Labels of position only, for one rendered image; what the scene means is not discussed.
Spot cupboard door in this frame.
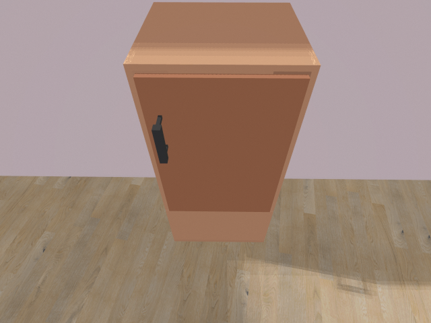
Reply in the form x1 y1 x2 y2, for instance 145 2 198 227
133 73 310 212

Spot handle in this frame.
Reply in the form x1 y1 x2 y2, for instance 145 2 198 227
152 115 168 164

